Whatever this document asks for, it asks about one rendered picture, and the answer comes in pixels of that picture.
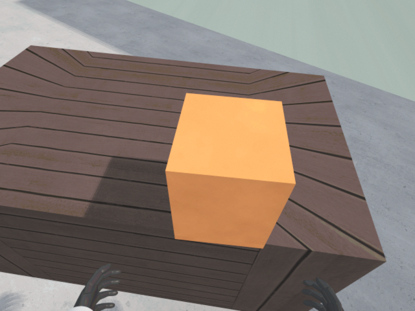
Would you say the robot left hand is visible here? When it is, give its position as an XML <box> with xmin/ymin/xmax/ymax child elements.
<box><xmin>74</xmin><ymin>263</ymin><xmax>121</xmax><ymax>311</ymax></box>

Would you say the pedestal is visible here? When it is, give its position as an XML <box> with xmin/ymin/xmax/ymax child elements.
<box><xmin>0</xmin><ymin>45</ymin><xmax>386</xmax><ymax>311</ymax></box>

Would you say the carton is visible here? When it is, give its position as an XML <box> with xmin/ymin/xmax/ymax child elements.
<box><xmin>165</xmin><ymin>93</ymin><xmax>296</xmax><ymax>249</ymax></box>

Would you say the robot right hand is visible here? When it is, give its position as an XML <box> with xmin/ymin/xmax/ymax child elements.
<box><xmin>302</xmin><ymin>277</ymin><xmax>344</xmax><ymax>311</ymax></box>

